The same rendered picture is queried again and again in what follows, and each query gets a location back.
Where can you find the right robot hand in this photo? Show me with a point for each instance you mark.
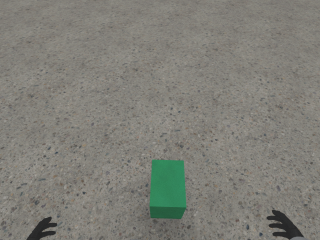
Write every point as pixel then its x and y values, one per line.
pixel 287 225

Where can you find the carton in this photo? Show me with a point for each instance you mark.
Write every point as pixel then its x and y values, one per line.
pixel 167 189

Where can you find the left robot hand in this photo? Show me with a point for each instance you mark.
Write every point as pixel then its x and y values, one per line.
pixel 37 233

